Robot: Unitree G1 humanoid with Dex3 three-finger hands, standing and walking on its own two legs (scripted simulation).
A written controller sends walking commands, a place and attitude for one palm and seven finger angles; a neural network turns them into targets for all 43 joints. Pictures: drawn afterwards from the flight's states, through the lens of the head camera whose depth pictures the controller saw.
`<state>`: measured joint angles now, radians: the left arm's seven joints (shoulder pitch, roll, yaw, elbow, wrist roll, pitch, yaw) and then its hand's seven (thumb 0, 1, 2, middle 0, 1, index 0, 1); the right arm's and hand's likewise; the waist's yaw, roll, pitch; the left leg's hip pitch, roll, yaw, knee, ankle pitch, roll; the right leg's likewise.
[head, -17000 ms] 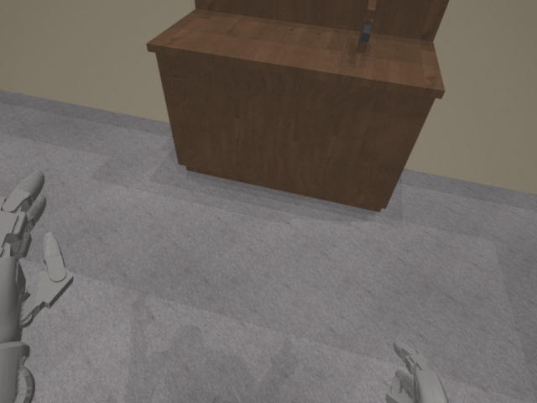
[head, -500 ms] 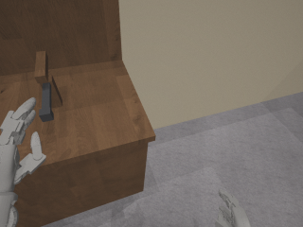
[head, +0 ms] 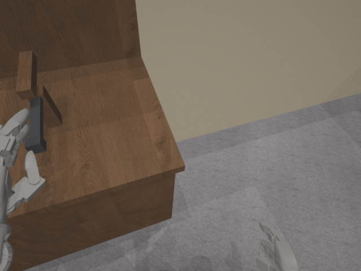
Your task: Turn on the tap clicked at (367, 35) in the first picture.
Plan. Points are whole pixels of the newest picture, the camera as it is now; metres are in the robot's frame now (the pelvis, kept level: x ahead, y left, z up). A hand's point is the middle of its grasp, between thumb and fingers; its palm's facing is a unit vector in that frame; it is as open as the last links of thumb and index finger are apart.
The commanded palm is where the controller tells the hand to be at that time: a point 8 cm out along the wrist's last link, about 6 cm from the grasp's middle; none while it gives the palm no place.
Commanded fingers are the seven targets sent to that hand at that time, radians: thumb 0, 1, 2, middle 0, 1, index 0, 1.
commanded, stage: come to a stop and stand still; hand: left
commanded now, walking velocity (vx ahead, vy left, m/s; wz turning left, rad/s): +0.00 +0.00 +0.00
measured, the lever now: (35, 144) +0.33 +0.33 +0.07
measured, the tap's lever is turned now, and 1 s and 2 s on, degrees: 0 0 0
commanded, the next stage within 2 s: look again from close up in 0.94 s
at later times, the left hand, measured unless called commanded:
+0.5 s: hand (16, 185) +0.21 +0.26 +0.16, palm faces +0.39 -0.86 -0.33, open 7.4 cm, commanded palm +0.15 +0.30 +0.18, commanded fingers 0.00 0.90 0.90 -0.20 -0.30 -0.20 -0.30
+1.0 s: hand (2, 198) +0.19 +0.26 +0.17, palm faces +0.40 -0.84 -0.36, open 7.4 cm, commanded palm +0.13 +0.30 +0.18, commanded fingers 0.00 0.90 0.90 -0.20 -0.30 -0.20 -0.30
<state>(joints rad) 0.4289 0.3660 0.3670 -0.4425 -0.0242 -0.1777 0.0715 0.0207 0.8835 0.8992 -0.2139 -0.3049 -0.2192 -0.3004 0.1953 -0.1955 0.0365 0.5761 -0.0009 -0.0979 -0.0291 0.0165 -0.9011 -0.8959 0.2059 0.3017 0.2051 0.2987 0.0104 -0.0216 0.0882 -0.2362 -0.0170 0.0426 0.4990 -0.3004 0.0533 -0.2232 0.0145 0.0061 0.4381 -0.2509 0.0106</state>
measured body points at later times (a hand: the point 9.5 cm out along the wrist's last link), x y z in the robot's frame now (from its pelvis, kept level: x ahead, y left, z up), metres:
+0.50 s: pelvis -0.01 +0.02 +0.00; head +0.01 +0.04 +0.45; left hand +0.18 +0.30 +0.18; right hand +0.19 -0.19 -0.07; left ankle -0.03 +0.08 -0.74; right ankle -0.02 -0.13 -0.74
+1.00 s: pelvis -0.03 +0.02 +0.00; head -0.02 +0.03 +0.45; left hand +0.16 +0.31 +0.19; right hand +0.13 -0.21 -0.08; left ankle -0.03 +0.08 -0.74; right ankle -0.02 -0.13 -0.74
